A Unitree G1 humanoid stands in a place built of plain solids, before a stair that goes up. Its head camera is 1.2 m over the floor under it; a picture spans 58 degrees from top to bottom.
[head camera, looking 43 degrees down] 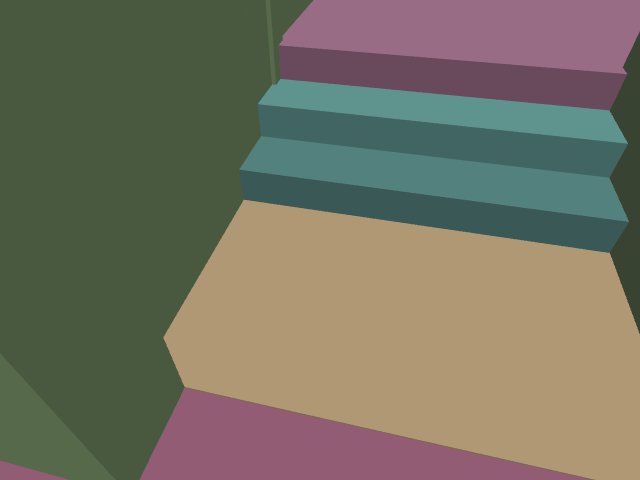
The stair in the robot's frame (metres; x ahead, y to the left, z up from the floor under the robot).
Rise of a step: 0.16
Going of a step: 0.29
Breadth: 1.53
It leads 13 degrees to the right of straight ahead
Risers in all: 3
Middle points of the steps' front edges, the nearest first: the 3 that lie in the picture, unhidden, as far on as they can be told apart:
1.38 -0.40 0.16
1.67 -0.46 0.32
1.95 -0.53 0.48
